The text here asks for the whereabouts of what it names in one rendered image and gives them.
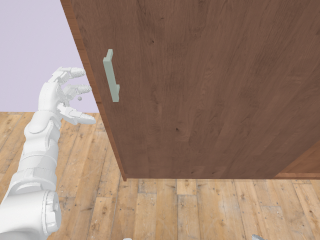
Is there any robot left upper arm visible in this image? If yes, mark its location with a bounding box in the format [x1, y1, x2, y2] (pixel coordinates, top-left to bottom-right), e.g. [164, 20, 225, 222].
[0, 189, 62, 240]

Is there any robot left forearm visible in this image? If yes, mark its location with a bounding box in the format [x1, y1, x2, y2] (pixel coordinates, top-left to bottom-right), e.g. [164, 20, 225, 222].
[0, 110, 62, 209]

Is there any robot left hand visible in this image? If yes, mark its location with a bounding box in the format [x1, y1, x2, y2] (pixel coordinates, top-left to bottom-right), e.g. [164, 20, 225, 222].
[38, 66, 96, 125]

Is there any handle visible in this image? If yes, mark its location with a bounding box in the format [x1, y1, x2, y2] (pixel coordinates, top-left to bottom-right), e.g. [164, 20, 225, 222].
[103, 49, 120, 102]

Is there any wardrobe door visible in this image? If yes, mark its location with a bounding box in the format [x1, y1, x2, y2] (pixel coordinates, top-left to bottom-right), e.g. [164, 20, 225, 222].
[70, 0, 320, 180]
[280, 140, 320, 173]

